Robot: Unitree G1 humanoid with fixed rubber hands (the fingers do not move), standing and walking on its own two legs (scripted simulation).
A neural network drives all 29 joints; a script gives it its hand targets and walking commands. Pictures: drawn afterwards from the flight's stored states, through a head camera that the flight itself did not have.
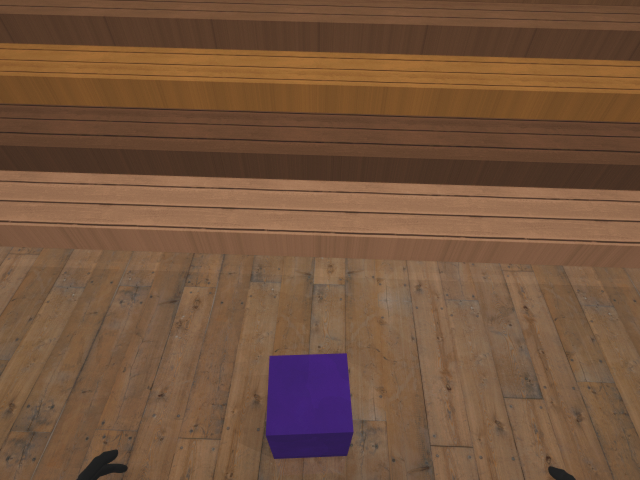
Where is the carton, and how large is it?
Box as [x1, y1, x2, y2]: [266, 353, 353, 458]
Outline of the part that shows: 346,353 270,356 266,437 274,458 346,455 353,431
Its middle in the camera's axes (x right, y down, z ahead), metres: -0.03 +0.46 +1.09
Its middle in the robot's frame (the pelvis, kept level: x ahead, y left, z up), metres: +0.41 +0.05 -0.66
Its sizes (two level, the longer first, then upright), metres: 0.210 0.200 0.250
